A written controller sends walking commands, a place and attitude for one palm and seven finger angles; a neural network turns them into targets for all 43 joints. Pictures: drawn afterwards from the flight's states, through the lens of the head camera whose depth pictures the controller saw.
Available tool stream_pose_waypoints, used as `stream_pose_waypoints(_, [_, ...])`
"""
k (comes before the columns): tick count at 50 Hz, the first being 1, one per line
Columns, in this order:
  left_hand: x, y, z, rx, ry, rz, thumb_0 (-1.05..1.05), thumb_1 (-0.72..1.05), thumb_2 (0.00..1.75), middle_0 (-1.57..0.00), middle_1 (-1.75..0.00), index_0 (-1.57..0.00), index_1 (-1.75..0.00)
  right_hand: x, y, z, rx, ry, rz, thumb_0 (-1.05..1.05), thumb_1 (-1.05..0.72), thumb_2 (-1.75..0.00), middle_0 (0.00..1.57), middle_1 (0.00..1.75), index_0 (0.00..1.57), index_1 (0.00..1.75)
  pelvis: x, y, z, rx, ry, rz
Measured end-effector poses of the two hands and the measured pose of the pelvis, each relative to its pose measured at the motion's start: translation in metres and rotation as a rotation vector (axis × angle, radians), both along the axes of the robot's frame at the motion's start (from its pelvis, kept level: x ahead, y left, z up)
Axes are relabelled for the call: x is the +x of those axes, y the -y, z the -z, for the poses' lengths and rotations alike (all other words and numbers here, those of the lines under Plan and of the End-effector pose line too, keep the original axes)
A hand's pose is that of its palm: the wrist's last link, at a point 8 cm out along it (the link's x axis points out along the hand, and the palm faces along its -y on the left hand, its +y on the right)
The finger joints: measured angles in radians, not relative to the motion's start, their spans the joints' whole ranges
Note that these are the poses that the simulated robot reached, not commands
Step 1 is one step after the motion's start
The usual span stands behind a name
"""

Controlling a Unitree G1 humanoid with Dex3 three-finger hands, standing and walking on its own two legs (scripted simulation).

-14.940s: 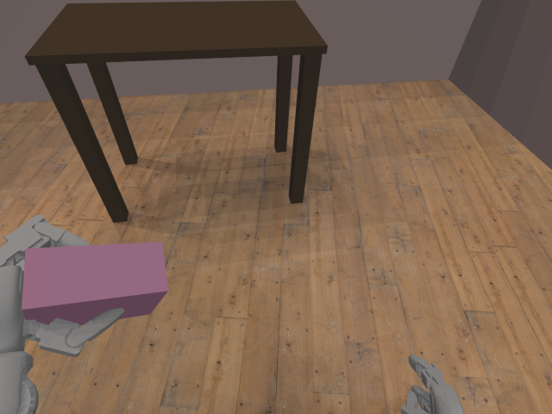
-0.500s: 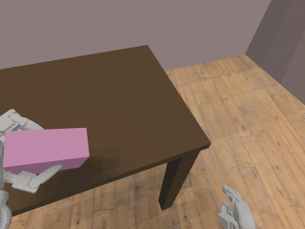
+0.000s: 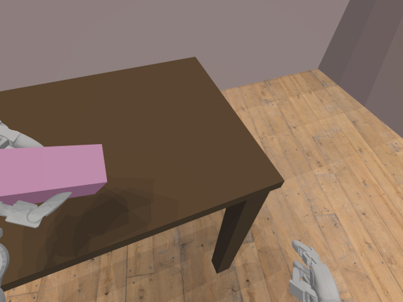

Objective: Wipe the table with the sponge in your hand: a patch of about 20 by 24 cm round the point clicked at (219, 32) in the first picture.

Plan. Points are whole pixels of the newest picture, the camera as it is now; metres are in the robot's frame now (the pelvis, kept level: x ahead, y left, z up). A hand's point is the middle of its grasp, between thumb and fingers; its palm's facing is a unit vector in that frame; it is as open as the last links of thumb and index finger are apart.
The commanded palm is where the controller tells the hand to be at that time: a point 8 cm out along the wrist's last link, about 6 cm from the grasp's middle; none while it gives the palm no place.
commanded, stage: come to a stop and stand still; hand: left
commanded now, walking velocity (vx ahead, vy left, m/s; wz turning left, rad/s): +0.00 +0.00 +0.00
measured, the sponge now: (68, 174) +0.26 +0.23 +0.16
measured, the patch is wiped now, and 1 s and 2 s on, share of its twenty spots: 0.00 0.00 0.00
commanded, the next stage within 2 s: look again from close up in 0.36 s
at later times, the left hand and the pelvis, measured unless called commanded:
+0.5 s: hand (38, 201) +0.22 +0.26 +0.15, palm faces +0.41 -0.85 -0.34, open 9.7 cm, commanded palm +0.15 +0.29 +0.18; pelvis -0.01 +0.01 +0.00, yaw +1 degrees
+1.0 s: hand (19, 170) +0.24 +0.28 +0.19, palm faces +0.47 -0.73 -0.49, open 9.7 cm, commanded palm +0.15 +0.28 +0.18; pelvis +0.00 +0.00 +0.00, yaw +2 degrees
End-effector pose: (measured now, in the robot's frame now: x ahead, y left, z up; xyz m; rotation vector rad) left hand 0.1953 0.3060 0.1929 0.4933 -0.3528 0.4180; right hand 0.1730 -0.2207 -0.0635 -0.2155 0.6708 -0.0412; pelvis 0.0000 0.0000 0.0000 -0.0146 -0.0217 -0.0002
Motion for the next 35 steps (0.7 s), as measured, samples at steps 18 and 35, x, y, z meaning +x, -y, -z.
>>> stream_pose_waypoints(18, [-0.038,0.003,0.020,-0.080,-0.006,-0.001,0.00,-0.47,1.04,-0.79,-1.36,-0.78,-1.36,-0.024,-0.005,-0.001,-0.051,-0.015,-0.008,0.01,-0.90,-0.90,0.20,0.30,0.20,0.30,-0.013,-0.004,0.000,-0.010,0.016,-0.017])
stream_pose_waypoints(35, [-0.011,0.004,0.019,-0.034,-0.055,0.054,0.00,-0.47,1.04,-0.79,-1.36,-0.78,-1.36,0.007,-0.013,-0.005,-0.042,-0.011,-0.004,0.01,-0.90,-0.90,0.20,0.30,0.21,0.30,0.006,-0.008,-0.001,-0.009,-0.001,-0.023])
